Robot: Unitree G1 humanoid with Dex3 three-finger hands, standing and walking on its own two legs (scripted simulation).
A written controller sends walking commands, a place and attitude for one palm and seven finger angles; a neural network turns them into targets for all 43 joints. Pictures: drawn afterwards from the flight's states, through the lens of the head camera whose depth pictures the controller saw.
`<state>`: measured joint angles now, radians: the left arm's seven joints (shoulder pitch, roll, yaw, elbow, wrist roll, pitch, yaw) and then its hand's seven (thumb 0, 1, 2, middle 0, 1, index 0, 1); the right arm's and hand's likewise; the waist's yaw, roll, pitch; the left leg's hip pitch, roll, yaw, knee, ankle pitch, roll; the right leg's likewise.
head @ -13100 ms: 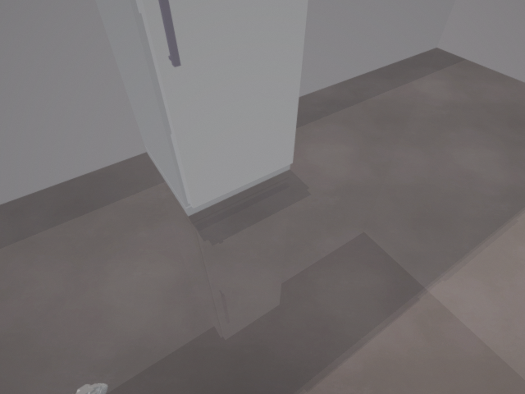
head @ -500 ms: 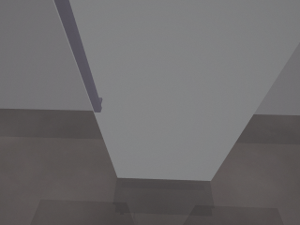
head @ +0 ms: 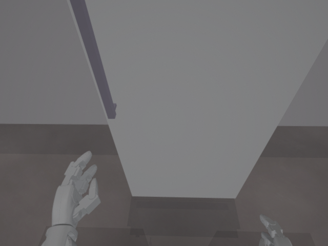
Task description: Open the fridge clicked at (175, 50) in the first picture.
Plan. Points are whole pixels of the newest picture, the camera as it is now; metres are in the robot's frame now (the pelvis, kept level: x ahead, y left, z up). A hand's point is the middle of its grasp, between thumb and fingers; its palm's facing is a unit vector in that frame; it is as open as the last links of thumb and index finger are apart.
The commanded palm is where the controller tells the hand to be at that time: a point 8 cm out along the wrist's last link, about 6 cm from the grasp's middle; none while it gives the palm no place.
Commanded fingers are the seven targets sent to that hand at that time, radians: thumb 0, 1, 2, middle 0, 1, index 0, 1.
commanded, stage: raise the hand to about handle height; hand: left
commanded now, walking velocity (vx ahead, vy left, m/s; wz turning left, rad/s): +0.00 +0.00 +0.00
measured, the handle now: (92, 38) +0.50 +0.18 +0.28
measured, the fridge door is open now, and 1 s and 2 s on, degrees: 0 0 0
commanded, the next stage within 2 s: move the hooked fingers beside the handle in 1.86 s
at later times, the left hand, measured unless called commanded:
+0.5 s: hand (75, 194) +0.22 +0.20 +0.06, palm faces -0.04 -1.00 -0.06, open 10.5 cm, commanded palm +0.18 +0.27 +0.08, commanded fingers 0.00 0.01 0.52 -0.26 -0.87 -0.26 -0.87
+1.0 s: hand (30, 157) +0.26 +0.27 +0.16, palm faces +0.07 -0.99 -0.09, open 13.4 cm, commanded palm +0.22 +0.32 +0.16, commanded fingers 0.00 -0.50 0.30 -0.30 -1.20 -0.30 -1.20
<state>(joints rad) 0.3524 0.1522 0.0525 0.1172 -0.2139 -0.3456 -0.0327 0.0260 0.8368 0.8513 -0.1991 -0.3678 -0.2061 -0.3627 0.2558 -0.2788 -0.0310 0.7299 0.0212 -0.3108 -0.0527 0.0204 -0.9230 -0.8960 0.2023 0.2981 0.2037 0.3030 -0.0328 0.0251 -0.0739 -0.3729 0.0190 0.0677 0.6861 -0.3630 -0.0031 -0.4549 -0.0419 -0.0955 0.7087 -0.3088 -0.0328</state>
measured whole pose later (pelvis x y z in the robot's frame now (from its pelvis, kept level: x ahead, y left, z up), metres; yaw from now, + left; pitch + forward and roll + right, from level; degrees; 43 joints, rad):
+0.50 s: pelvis +0.00 +0.02 -0.02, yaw +1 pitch +5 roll -2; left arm 0.33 0.26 0.15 -0.09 -0.26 -0.19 -0.28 0.01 0.23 0.61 -0.25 -0.73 -0.25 -0.72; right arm 0.26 -0.18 0.10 0.58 0.04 -0.24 -0.05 0.01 -0.90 -0.90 0.21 0.30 0.21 0.30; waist 0.01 0.04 -0.07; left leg -0.50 0.03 0.03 0.86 -0.45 0.02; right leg -0.53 -0.04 -0.13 0.80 -0.36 -0.01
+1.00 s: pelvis +0.02 +0.02 +0.01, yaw +1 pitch -1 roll -1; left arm 0.11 0.37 0.35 -0.04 -0.33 0.00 -0.37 -0.01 -0.35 0.36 -0.29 -1.10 -0.30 -1.10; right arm 0.22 -0.27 0.07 0.61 0.06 -0.32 -0.10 0.01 -0.91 -0.90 0.20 0.30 0.20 0.30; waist 0.06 0.04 -0.03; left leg -0.21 0.01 0.04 0.59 -0.36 0.02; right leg -0.25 -0.04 -0.12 0.55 -0.27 0.00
